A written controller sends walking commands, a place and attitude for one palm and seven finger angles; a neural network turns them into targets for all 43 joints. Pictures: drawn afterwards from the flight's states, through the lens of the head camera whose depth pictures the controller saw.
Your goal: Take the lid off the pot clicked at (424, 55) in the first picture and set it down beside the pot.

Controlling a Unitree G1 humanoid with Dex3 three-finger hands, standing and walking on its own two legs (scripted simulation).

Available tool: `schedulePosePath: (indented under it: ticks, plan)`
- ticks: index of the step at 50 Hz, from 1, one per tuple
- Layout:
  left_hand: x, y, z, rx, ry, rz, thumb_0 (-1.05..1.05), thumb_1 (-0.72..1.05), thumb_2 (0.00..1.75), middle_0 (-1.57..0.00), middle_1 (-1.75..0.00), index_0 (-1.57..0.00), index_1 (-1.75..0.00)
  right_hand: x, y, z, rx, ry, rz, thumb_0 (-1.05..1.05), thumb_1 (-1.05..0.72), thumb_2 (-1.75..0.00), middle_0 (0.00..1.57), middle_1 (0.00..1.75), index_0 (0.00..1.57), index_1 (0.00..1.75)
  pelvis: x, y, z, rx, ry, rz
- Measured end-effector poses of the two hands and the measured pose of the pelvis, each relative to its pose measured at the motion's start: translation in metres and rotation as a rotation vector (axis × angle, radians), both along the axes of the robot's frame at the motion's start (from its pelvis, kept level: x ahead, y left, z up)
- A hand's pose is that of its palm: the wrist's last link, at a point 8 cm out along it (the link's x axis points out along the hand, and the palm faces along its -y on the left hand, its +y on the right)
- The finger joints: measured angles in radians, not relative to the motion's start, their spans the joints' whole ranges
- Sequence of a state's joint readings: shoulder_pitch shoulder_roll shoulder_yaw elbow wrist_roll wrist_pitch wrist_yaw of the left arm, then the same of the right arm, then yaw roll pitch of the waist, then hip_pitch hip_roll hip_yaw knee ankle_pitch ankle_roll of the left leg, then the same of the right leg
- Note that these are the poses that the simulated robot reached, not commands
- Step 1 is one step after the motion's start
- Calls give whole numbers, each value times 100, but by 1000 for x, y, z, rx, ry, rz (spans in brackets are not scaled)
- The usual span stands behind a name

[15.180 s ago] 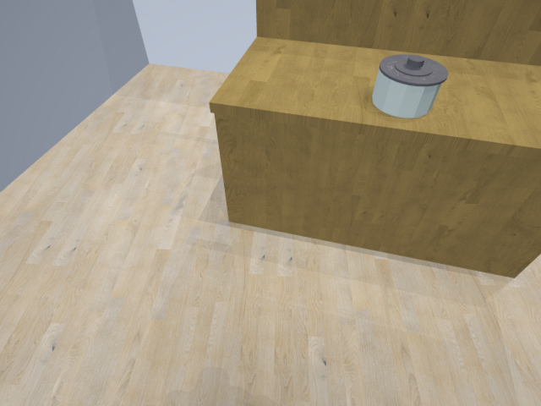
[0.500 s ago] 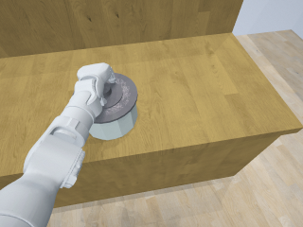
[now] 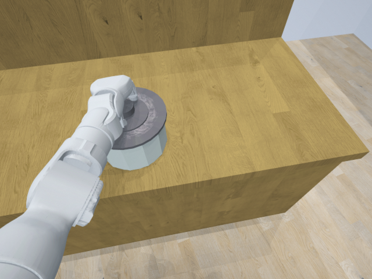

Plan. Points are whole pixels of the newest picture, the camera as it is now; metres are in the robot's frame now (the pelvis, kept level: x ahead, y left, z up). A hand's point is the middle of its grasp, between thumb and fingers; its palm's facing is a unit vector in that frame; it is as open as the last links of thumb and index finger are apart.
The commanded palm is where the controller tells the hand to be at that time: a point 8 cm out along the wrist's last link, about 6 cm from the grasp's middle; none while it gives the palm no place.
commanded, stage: lower the open fingers around the knob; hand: left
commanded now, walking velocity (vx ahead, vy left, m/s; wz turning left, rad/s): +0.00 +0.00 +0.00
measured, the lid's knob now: (124, 108) +0.51 +0.13 +0.05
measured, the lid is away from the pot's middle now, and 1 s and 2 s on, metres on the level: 0.00 0.00 0.00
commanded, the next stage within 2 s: close the fingers and squeeze the knob in 0.66 s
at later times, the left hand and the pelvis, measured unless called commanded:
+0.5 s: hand (120, 109) +0.48 +0.13 +0.08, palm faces -0.34 -0.10 -0.94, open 10.3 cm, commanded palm +0.49 +0.14 +0.12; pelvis +0.00 +0.00 +0.00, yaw +0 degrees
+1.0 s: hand (120, 111) +0.48 +0.13 +0.07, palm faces -0.34 -0.07 -0.94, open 10.2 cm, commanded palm +0.49 +0.13 +0.12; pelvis +0.00 +0.00 +0.00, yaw +0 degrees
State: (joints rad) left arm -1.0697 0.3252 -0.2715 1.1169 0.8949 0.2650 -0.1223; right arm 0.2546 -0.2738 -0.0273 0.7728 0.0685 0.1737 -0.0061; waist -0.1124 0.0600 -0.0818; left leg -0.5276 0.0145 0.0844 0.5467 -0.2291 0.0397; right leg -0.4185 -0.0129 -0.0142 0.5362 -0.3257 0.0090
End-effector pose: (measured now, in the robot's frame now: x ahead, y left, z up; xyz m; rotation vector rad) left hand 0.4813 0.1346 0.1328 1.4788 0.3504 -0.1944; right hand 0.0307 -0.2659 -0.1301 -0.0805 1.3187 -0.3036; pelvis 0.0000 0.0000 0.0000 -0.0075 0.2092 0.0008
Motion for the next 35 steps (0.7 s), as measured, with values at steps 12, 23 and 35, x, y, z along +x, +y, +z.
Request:
schedulePosePath:
  ticks: [12, 23, 35]
  plan:
    - [-2, -1, -1, 2, -3, 4, 0, -32, 144, -82, -8, -82, -8, 2, -1, 1, -5, -12, 2, 0, -91, -90, 20, 30, 20, 30, -2, 0, 0, -1, -1, 1]
    - [1, 0, 0, -3, 0, 13, 0, -32, 144, -83, -10, -82, -8, 10, -1, 2, -9, -32, 9, 0, -91, -90, 20, 30, 20, 30, -2, 0, -1, -1, 6, -1]
    - [2, 1, 1, -5, -1, 3, 0, -32, 144, -84, -10, -82, -8, 5, -1, 2, -8, -20, -2, 0, -91, -90, 20, 30, 20, 30, 0, 0, -1, -2, 7, -4]
